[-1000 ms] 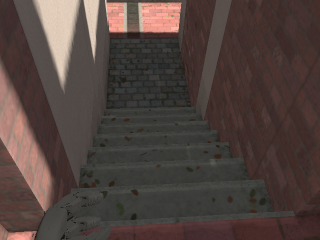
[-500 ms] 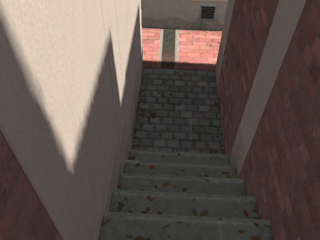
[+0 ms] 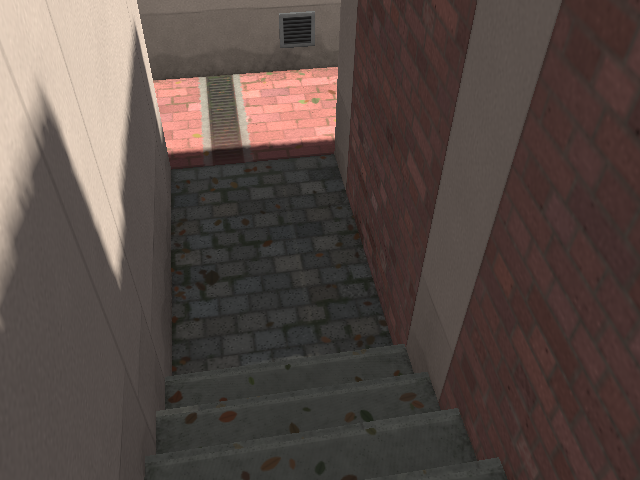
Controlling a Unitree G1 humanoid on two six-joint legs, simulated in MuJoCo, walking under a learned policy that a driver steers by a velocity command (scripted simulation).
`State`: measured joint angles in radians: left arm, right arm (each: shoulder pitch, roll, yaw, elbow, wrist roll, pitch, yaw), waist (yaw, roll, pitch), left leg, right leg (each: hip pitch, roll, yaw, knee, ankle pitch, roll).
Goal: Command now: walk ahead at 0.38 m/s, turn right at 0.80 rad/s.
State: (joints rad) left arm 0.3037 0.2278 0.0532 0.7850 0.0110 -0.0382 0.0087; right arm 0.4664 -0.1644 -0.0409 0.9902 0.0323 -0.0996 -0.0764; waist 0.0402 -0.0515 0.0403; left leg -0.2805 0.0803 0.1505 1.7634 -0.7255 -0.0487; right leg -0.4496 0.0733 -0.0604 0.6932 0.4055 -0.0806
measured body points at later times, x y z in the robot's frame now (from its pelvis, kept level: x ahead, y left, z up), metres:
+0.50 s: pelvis +0.20 +0.04 -0.20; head +0.22 +0.03 +0.25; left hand +0.43 +0.20 -0.30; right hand +0.15 -0.21 -0.34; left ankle +0.25 +0.13 -0.93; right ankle +0.15 -0.13 -0.58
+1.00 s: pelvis +0.20 -0.03 -0.13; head +0.22 -0.08 +0.31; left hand +0.32 +0.17 -0.24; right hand +0.26 -0.33 -0.27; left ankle +0.26 +0.13 -0.82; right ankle +0.14 -0.14 -0.75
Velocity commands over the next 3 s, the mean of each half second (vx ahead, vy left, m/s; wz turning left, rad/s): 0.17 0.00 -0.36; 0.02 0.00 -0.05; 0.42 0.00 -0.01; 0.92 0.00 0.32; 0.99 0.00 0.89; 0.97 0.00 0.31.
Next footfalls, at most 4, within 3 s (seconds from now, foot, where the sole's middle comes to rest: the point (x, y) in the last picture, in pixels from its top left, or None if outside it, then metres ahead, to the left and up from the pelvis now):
0.34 left None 0.29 0.12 -0.96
0.80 right None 0.18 -0.15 -0.79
1.16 left None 0.28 0.07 -0.96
1.62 right None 0.42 -0.24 -0.97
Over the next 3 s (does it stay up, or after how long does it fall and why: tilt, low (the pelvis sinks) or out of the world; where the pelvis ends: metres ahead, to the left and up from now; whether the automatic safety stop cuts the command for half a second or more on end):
stays up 1.33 0.18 -0.93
